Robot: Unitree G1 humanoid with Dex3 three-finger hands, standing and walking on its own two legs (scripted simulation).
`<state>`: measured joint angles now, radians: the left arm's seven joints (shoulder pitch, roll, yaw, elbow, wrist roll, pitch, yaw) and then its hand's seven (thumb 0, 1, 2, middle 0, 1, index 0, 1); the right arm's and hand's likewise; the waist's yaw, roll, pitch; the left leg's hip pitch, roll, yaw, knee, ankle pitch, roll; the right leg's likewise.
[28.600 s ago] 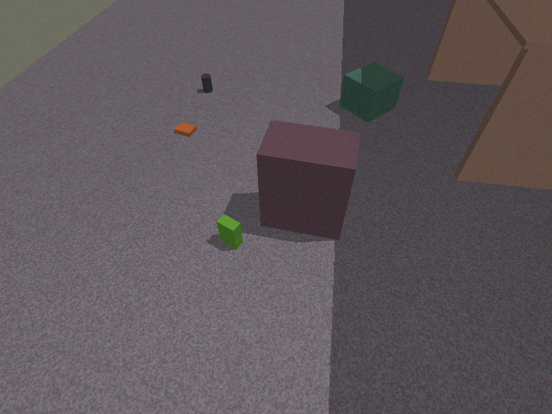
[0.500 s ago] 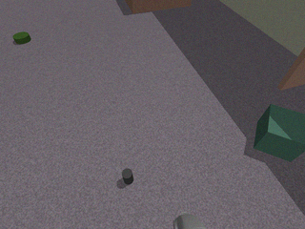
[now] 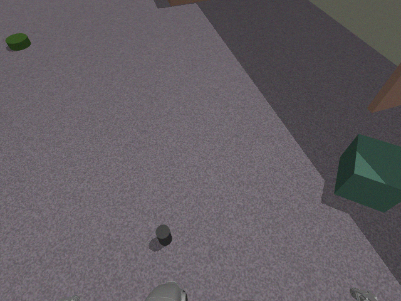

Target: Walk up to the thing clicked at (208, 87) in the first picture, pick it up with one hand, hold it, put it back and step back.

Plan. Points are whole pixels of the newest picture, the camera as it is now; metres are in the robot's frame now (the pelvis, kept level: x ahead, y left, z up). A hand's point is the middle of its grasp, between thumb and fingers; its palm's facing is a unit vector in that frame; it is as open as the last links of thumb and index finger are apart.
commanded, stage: walk up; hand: left
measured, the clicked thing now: (164, 235) +0.45 +0.20 -0.70
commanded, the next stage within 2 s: stand in 0.98 s
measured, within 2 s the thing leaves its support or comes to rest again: neither
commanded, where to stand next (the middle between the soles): +0.06 -0.04 m, yaw +1 degrees
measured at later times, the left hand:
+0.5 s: hand out of the picture -0.04 +0.28 -0.11, palm faces +0.00 -0.88 -0.47, open 7.4 cm
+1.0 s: hand out of the picture +0.09 +0.27 -0.14, palm faces +0.01 -0.92 -0.40, open 7.4 cm
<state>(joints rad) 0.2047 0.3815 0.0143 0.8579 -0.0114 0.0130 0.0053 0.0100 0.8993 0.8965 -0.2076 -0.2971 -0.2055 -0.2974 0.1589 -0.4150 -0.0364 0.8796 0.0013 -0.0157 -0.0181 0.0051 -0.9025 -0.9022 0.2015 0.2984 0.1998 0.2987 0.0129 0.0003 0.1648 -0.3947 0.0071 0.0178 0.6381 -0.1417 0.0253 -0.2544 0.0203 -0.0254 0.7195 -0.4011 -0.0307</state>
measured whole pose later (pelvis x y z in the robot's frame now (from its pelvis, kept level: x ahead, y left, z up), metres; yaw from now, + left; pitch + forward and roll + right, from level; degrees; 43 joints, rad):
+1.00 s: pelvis -0.01 -0.01 +0.00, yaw +1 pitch -4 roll +1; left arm 0.16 0.39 0.05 0.90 0.00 -0.01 0.00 0.01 0.90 0.90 -0.20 -0.30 -0.20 -0.30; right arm 0.18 -0.40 -0.03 0.87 0.01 0.03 -0.01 0.01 -0.90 -0.90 0.20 0.30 0.20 0.30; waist -0.01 -0.01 0.16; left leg -0.26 0.03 0.01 0.74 -0.40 -0.01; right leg -0.40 -0.03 -0.03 0.66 -0.18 -0.01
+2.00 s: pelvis +0.04 +0.00 +0.03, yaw +3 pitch -2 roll +0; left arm 0.10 0.34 -0.01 1.15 0.01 -0.03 0.00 0.01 0.90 0.90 -0.20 -0.30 -0.20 -0.30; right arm 0.08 -0.34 -0.02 1.13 -0.01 0.00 0.01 0.01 -0.90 -0.90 0.20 0.30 0.20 0.30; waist 0.01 0.00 0.06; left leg -0.02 0.00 -0.02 0.32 -0.26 -0.01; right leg -0.22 -0.03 -0.05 0.36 -0.11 0.00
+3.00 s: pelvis +0.05 -0.01 +0.03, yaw +3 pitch -2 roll +0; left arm 0.09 0.34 0.01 1.15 0.01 -0.01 -0.01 0.01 0.90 0.90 -0.20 -0.30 -0.20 -0.30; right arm 0.15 -0.35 -0.01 1.13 -0.01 0.00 0.00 0.01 -0.90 -0.90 0.20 0.30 0.20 0.30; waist 0.00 0.01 0.06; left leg -0.01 0.03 -0.03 0.31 -0.27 -0.04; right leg -0.21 -0.01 -0.06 0.37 -0.13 -0.02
